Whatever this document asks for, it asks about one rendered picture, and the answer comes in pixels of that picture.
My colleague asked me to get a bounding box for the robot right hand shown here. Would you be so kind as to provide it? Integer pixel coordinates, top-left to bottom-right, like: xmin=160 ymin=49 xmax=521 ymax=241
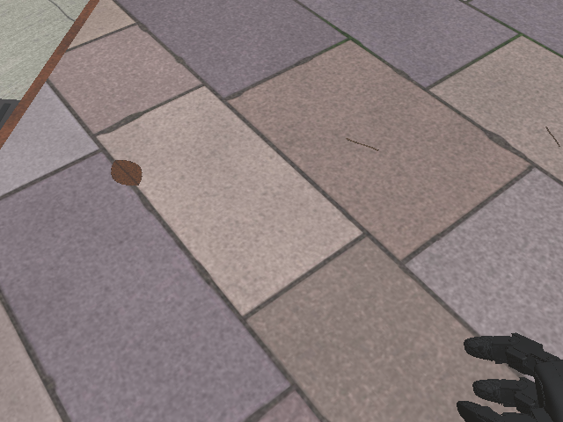
xmin=457 ymin=333 xmax=563 ymax=422

